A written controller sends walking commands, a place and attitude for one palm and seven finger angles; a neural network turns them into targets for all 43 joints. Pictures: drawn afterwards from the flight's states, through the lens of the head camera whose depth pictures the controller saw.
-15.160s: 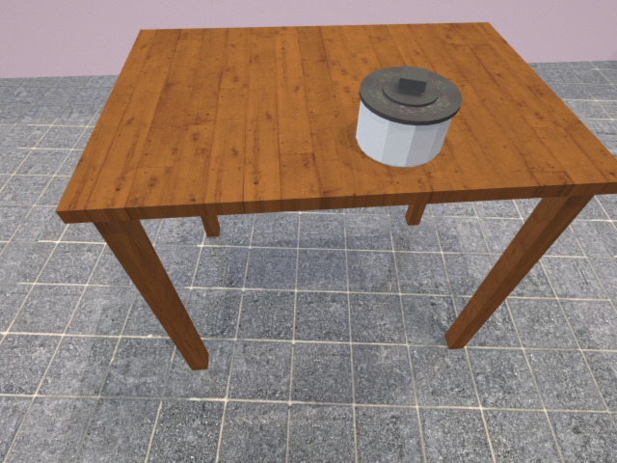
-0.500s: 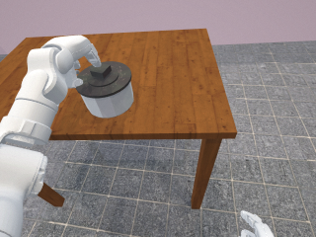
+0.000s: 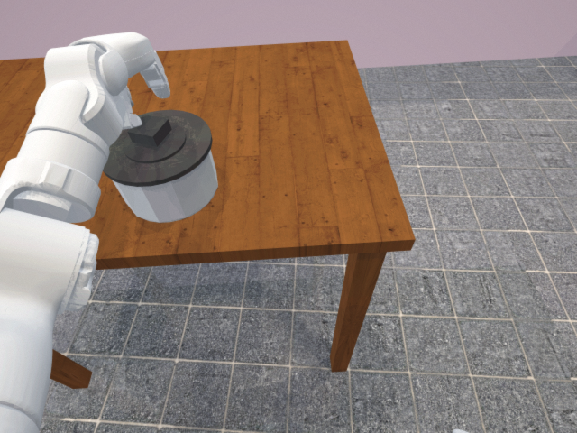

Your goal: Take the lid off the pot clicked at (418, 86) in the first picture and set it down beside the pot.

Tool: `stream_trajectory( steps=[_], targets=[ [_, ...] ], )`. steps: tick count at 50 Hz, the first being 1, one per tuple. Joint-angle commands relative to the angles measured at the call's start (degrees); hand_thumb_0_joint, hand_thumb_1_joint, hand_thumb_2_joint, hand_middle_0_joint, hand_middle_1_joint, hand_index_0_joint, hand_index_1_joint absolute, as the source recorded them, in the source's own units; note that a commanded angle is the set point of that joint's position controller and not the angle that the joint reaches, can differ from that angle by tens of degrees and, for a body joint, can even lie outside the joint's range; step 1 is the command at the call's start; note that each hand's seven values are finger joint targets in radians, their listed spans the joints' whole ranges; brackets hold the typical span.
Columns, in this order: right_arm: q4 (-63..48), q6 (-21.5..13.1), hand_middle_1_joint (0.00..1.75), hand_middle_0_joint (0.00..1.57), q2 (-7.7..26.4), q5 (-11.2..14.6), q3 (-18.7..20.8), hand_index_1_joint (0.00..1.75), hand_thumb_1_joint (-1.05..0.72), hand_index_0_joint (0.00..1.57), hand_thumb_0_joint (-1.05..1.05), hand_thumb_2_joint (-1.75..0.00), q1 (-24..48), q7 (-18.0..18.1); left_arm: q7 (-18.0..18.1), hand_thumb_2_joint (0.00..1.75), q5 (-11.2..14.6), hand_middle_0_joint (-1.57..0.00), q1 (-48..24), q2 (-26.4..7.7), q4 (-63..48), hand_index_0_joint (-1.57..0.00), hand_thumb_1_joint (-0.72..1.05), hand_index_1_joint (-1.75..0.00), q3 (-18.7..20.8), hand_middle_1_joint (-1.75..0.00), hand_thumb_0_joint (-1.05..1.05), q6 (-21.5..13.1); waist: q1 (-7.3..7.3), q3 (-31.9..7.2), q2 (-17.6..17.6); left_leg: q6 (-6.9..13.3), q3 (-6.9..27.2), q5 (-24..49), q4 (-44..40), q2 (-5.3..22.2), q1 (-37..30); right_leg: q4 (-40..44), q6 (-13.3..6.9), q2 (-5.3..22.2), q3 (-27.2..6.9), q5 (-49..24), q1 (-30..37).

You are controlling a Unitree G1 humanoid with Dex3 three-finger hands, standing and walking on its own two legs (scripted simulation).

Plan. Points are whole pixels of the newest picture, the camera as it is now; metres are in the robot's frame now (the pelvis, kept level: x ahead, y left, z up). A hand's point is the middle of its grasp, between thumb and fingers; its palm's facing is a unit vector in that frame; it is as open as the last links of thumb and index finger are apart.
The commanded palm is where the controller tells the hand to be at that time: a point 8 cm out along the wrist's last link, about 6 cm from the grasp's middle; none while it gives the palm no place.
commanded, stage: move the open hand above the knob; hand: left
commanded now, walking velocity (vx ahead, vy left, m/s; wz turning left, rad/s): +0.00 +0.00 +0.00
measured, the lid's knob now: (150, 130) +0.52 +0.18 +0.16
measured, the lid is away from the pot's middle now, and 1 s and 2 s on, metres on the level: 0.00 0.00 0.00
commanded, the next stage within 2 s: lower the open fingers around the knob in 0.68 s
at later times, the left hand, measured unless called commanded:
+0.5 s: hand (124, 104) +0.48 +0.18 +0.23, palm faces -0.25 -0.02 -0.97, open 9.9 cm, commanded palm +0.47 +0.18 +0.29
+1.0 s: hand (138, 107) +0.48 +0.17 +0.22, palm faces -0.31 -0.08 -0.95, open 9.9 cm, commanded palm +0.47 +0.18 +0.27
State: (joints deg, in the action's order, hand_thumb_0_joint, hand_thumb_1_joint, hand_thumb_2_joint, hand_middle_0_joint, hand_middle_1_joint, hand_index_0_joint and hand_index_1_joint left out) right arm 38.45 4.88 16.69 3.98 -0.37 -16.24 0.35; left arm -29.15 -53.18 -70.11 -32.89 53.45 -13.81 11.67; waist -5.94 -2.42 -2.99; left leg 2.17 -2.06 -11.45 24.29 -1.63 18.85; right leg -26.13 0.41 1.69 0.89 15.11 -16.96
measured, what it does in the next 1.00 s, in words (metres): stands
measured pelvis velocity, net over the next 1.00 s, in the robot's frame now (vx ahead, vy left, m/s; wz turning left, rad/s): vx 0.00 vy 0.00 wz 0.00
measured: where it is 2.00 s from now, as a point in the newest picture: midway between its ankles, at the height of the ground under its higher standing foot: outside the picture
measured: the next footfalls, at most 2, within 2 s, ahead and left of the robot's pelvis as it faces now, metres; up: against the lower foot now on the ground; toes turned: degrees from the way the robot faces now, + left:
none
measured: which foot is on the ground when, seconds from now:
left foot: down 0.00-1.00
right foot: down 0.00-1.00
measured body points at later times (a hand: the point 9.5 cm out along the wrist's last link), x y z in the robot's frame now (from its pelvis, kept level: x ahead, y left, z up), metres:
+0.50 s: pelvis +0.00 +0.00 +0.00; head +0.03 -0.02 +0.45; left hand +0.49 +0.18 +0.28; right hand +0.10 -0.26 -0.13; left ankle +0.01 +0.10 -0.74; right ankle -0.03 -0.12 -0.74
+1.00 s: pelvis +0.00 +0.00 +0.00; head +0.03 -0.03 +0.45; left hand +0.49 +0.17 +0.27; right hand +0.06 -0.27 -0.13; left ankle +0.01 +0.10 -0.74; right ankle -0.03 -0.12 -0.74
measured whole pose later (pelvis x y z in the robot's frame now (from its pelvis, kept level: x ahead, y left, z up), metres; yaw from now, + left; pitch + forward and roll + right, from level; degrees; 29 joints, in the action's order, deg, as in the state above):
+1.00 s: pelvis +0.00 +0.00 +0.00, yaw +0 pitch +6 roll +1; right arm 39.2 4.9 16.6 3.9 -0.8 -17.1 1.0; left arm -29.5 -53.2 -72.1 -30.5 58.4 -13.7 14.9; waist -6.1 -3.2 -3.3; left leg 2.1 -2.1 -11.6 24.5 -1.6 19.1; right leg -26.9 0.3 1.6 0.8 15.6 -17.5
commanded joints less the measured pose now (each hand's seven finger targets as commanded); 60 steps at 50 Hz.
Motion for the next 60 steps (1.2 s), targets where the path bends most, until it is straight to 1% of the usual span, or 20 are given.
stream_trajectory(
  steps=[1, 2, 4, 7, 8, 12, 14, 17, 21, 22, 32, 34, 37, 44, 47, 49, 52, 55, 57, 60],
  targets=[
    [-5.8, -1.7, 0.3, 0.2, 7.5, 0.1, 2.8, 0.3, -0.9, 0.2, 0.0, -0.9, -0.7, 0.4, 2.4, 1.6, -1.6, -0.87, -32.0, -11.5, -6.9, -0.87, -0.34, -0.08, 3.1, -0.08, 0.0, -0.6, -0.31, -22.3, 3.3, 2.5, 2.0, 17.0, 0.9, -1.4, -14.2, 2.1, -2.5, -3.1, 0.8, -19.8, 2.3],
    [-5.8, -1.4, 0.3, 0.2, 7.9, 0.3, 3.0, 0.3, -0.9, 0.2, 0.0, -0.9, -1.4, 0.2, 2.2, 1.6, -0.4, -0.87, -30.1, -9.3, -6.2, -0.87, -0.34, -0.08, 1.7, -0.08, 0.0, -0.6, -0.51, -21.2, 1.8, 2.5, 2.3, 19.4, 0.9, -1.1, -14.3, 2.5, -2.6, -3.0, 1.1, -20.5, 1.6],
    [-6.3, -1.5, 0.3, 0.2, 8.2, -0.3, 2.9, 0.3, -0.9, 0.2, 0.0, -0.9, -1.2, 0.2, 2.7, 1.6, -1.8, -0.87, -31.8, -17.5, -9.7, -0.87, -0.34, -0.08, 8.1, -0.08, 0.0, -1.4, 1.0, -25.2, 3.3, 2.7, 2.1, 20.1, 0.9, -1.1, -14.4, 1.6, -2.5, -3.0, 0.5, -22.4, 5.2],
    [-7.3, -1.7, 0.3, 0.2, 7.6, 0.0, 3.3, 0.3, -0.9, 0.2, 0.0, -0.9, -0.9, 0.0, 2.7, 1.6, -0.8, -0.87, -30.4, -11.9, -13.6, -0.87, -0.34, -0.08, 4.0, -0.08, 0.0, -1.8, 0.68, -26.1, -0.1, 2.8, 2.7, 27.0, 2.0, -0.6, -17.8, 1.8, -2.6, -2.8, 0.6, -24.0, 3.5],
    [-6.7, -1.6, 0.3, 0.2, 7.8, -0.1, 3.2, 0.3, -0.9, 0.2, 0.0, -0.9, -1.0, 0.0, 3.0, 1.6, -1.9, -0.87, -28.3, -16.9, -11.2, -0.87, -0.34, -0.08, 8.5, -0.08, 0.0, -1.5, 1.42, -25.5, 2.4, 2.7, 2.5, 26.4, 2.2, -0.4, -16.7, 1.4, -2.4, -3.1, 0.4, -23.7, 4.0],
    [-7.8, -1.2, 0.3, 0.2, 8.0, 0.4, 3.0, 0.3, -0.9, 0.2, 0.0, -0.9, 0.4, -0.2, 2.3, 1.6, -0.2, -0.87, -26.6, -12.9, -13.7, -0.87, -0.34, -0.08, 5.1, -0.08, 0.0, -0.8, 1.29, -23.7, 0.2, 2.7, 2.4, 26.9, 1.7, -0.5, -16.4, 1.7, -2.5, -2.6, 0.7, -23.9, 3.6],
    [-7.8, -1.3, 0.3, 0.2, 7.8, 0.1, 2.9, 0.3, -0.9, 0.2, 0.0, -0.9, 0.8, -0.2, 2.2, 1.6, -1.3, -0.87, -27.3, -16.6, -15.4, -0.87, -0.34, -0.08, 7.8, -0.08, 0.0, -0.8, 1.39, -24.9, 2.6, 2.9, 2.4, 26.1, 2.0, -0.6, -16.9, 1.5, -2.3, -2.9, 0.5, -23.6, 4.2],
    [-7.7, -0.8, 0.3, 0.2, 8.0, 0.7, 2.9, 0.3, -0.9, 0.2, 0.0, -0.9, 1.0, -0.2, 1.8, 1.6, 0.4, -0.87, -27.4, -11.9, -15.3, -0.87, -0.34, -0.08, 3.9, -0.08, 0.0, -0.1, 0.73, -22.2, 1.7, 2.8, 2.5, 23.9, 1.4, -0.6, -16.4, 2.2, -2.4, -2.7, 1.0, -21.8, 2.4],
    [-7.3, -1.2, 0.3, 0.2, 7.3, 0.4, 2.7, 0.3, -0.9, 0.2, 0.0, -0.9, 1.6, 0.2, 1.9, 1.6, -0.7, -0.87, -29.1, -14.3, -15.3, -0.87, -0.34, -0.08, 5.9, -0.08, 0.0, -0.1, 0.72, -23.4, 3.4, 2.8, 2.6, 21.9, 1.7, -0.8, -17.1, 1.8, -2.4, -2.9, 0.9, -20.4, 2.2],
    [-7.2, -0.9, 0.3, 0.2, 7.6, 0.7, 2.7, 0.3, -0.9, 0.2, 0.0, -0.9, 1.4, 0.1, 1.7, 1.6, 0.6, -0.87, -27.3, -10.6, -14.3, -0.87, -0.34, -0.08, 3.1, -0.08, 0.0, 0.2, 0.24, -21.6, 1.7, 2.7, 2.8, 23.0, 1.6, -0.7, -17.2, 2.4, -2.5, -2.8, 1.1, -20.4, 0.7],
    [-6.2, -0.5, 0.3, 0.2, 7.1, 0.4, 2.2, 0.3, -0.9, 0.2, 0.0, -0.9, 1.7, 0.2, 2.6, 1.6, 0.4, -0.87, -30.5, -7.4, -10.1, -0.87, -0.34, -0.08, 1.4, -0.08, 0.0, 0.6, 0.01, -20.8, 3.1, 2.2, 2.9, 18.7, 1.1, -0.9, -15.7, 2.1, -2.9, -2.7, 1.5, -18.1, -0.1],
    [-6.1, -0.2, 0.3, 0.2, 7.3, 0.3, 1.8, 0.3, -0.9, 0.2, 0.0, -0.9, 2.0, 0.3, 2.9, 1.6, -1.1, -0.87, -31.8, -11.9, -8.7, -0.87, -0.34, -0.08, 4.3, -0.08, 0.0, 0.7, 0.56, -20.7, 5.3, 2.1, 2.4, 15.2, 0.3, -1.1, -13.3, 1.6, -2.8, -2.7, 1.3, -17.7, 1.5],
    [-7.1, -0.7, 0.3, 0.2, 6.8, 0.4, 2.1, 0.3, -0.9, 0.2, 0.0, -0.9, 2.6, 0.1, 3.1, 1.6, -0.1, -0.87, -33.5, -6.4, -13.5, -0.87, -0.34, -0.08, 0.3, -0.08, 0.0, 0.1, 0.39, -23.1, 0.9, 2.0, 3.0, 19.0, 1.0, -0.9, -16.7, 1.6, -3.1, -2.5, 1.3, -17.9, 0.3],
    [-5.9, -1.5, 0.3, 0.2, 7.4, 0.1, 1.7, 0.3, -0.9, 0.2, 0.0, -0.9, 0.9, 0.8, 2.5, 1.6, -1.4, -0.87, -35.8, -12.9, -5.2, -0.87, -0.34, -0.08, 4.6, -0.08, 0.0, 3.5, 0.6, -23.0, 6.0, 2.7, 2.4, 13.0, 0.1, -1.7, -12.3, 1.7, -2.5, -2.5, 0.6, -19.2, 4.4],
    [-6.4, -2.1, 0.3, 0.2, 7.4, 0.0, 2.3, 0.3, -0.9, 0.2, 0.0, -0.9, 0.5, 0.8, 1.7, 1.6, -0.3, -0.87, -33.1, -7.8, -6.3, -0.87, -0.34, -0.08, 1.2, -0.08, 0.0, 3.4, 0.16, -23.4, 4.1, 2.9, 2.7, 17.1, 1.1, -1.6, -14.7, 2.0, -2.6, -2.5, 0.9, -21.1, 3.1],
    [-5.8, -2.0, 0.3, 0.2, 7.9, 0.0, 2.0, 0.3, -0.9, 0.2, 0.0, -0.9, 0.0, 1.0, 1.4, 1.6, -1.4, -0.87, -30.4, -13.4, -2.7, -0.87, -0.34, -0.08, 5.3, -0.08, 0.0, 3.2, 0.6, -21.9, 7.7, 3.1, 1.9, 14.5, 1.1, -1.9, -11.7, 1.7, -2.1, -2.7, 0.5, -21.6, 4.7],
    [-6.1, -1.8, 0.3, 0.2, 8.2, 0.2, 2.3, 0.3, -0.9, 0.2, 0.0, -0.9, 0.0, 1.1, 1.2, 1.6, -0.1, -0.87, -30.6, -11.0, -4.2, -0.87, -0.34, -0.08, 2.9, -0.08, 0.0, 2.9, 0.23, -20.5, 4.9, 3.1, 1.7, 14.4, 0.9, -1.9, -11.7, 2.2, -2.3, -2.5, 0.7, -21.9, 4.0],
    [-6.6, -2.4, 0.3, 0.2, 7.7, 0.0, 2.4, 0.3, -0.9, 0.2, 0.0, -0.9, 0.0, 1.2, 1.3, 1.6, -1.4, -0.87, -33.5, -14.9, -8.8, -0.87, -0.34, -0.08, 5.3, -0.08, 0.0, 1.6, 0.65, -24.6, 3.7, 3.3, 2.1, 16.7, 1.6, -1.9, -13.7, 1.4, -2.2, -2.6, 0.1, -23.3, 5.6],
    [-6.5, -2.3, 0.3, 0.2, 7.8, 0.2, 2.8, 0.3, -0.9, 0.2, 0.0, -0.9, -0.3, 1.0, 1.0, 1.6, 0.0, -0.87, -30.1, -9.6, -8.0, -0.87, -0.34, -0.08, 1.6, -0.08, 0.0, 1.8, -0.06, -22.8, 0.8, 3.1, 2.5, 20.1, 2.1, -1.4, -15.4, 1.9, -2.4, -2.7, 0.7, -22.9, 2.6],
    [-6.3, -2.4, 0.3, 0.2, 7.9, 0.0, 2.7, 0.3, -0.9, 0.2, 0.0, -0.9, -0.7, 1.1, 1.1, 1.6, -0.9, -0.87, -29.6, -14.3, -7.5, -0.87, -0.34, -0.08, 5.5, -0.08, 0.0, 1.4, 0.44, -22.9, 3.8, 3.3, 2.2, 17.5, 2.1, -1.8, -14.4, 1.7, -2.2, -3.0, 0.5, -22.4, 3.7]
  ],
)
